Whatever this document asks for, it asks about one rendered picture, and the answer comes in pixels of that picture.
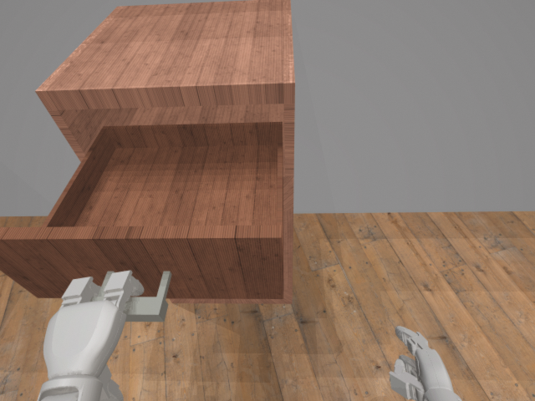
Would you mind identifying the robot left hand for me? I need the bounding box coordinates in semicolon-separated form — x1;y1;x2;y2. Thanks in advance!
43;270;144;401

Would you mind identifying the drawer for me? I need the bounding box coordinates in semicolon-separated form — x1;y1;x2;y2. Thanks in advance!
0;122;283;299

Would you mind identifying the handle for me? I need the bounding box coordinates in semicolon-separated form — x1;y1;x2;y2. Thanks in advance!
90;272;172;322

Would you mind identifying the robot right hand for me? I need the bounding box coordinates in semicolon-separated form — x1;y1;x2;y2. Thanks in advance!
390;326;454;401

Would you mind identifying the left robot forearm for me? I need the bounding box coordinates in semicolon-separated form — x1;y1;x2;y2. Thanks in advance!
37;374;103;401

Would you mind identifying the cabinet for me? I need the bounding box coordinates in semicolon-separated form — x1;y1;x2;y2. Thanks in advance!
35;0;295;304

